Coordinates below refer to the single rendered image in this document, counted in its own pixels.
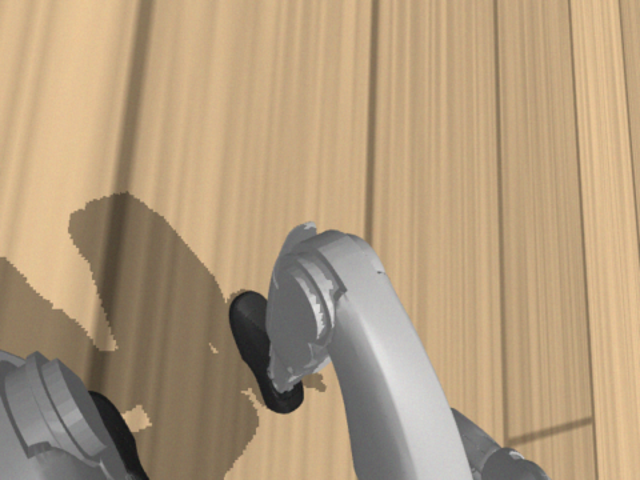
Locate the right robot foot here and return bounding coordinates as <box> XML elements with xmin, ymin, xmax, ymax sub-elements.
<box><xmin>229</xmin><ymin>291</ymin><xmax>304</xmax><ymax>414</ymax></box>

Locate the right robot arm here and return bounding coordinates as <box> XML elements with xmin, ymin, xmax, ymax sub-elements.
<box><xmin>481</xmin><ymin>447</ymin><xmax>551</xmax><ymax>480</ymax></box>

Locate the left robot foot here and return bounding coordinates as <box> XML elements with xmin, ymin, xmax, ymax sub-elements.
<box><xmin>88</xmin><ymin>391</ymin><xmax>150</xmax><ymax>480</ymax></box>

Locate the right robot hand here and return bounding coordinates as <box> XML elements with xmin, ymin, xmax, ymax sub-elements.
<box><xmin>451</xmin><ymin>408</ymin><xmax>502</xmax><ymax>480</ymax></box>

